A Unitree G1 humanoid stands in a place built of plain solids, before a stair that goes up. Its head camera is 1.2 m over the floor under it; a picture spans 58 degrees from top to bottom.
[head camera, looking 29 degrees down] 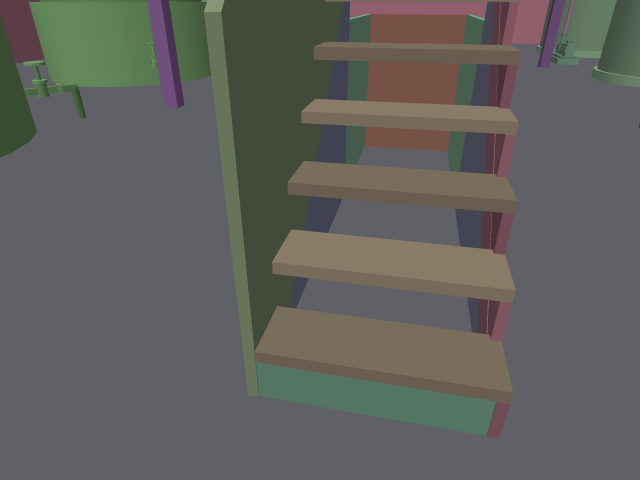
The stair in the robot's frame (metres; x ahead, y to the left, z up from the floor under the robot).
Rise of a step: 0.21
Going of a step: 0.22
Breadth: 0.83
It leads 12 degrees to the right of straight ahead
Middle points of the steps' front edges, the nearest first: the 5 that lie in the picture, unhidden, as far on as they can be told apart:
0.97 -0.16 0.21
1.18 -0.20 0.41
1.40 -0.25 0.62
1.61 -0.29 0.83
1.83 -0.34 1.04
